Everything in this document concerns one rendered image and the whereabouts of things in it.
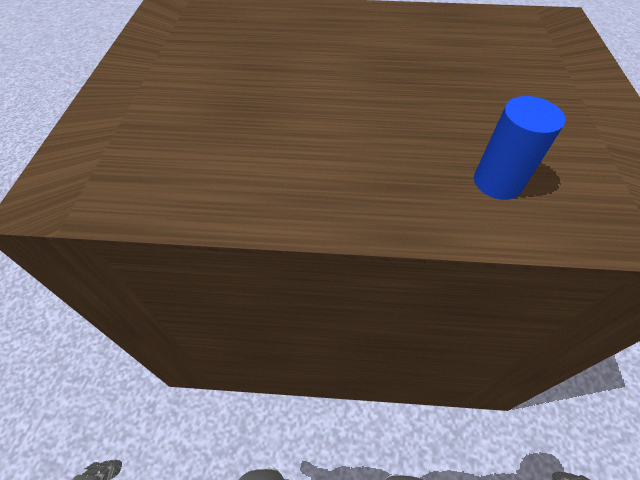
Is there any can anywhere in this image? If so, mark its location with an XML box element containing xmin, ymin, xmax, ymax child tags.
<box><xmin>474</xmin><ymin>96</ymin><xmax>566</xmax><ymax>200</ymax></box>

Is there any left robot hand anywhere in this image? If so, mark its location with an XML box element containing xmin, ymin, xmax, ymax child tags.
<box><xmin>72</xmin><ymin>460</ymin><xmax>122</xmax><ymax>480</ymax></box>

